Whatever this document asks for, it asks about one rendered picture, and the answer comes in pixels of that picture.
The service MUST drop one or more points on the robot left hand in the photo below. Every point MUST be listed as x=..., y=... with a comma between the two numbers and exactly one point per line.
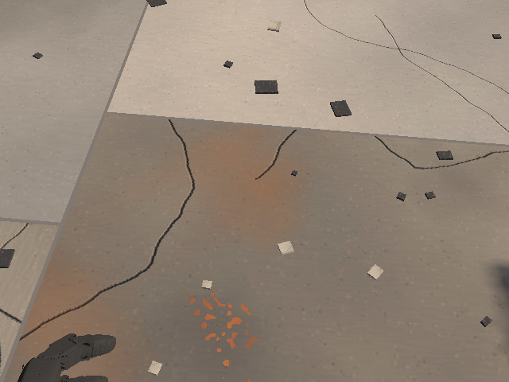
x=65, y=353

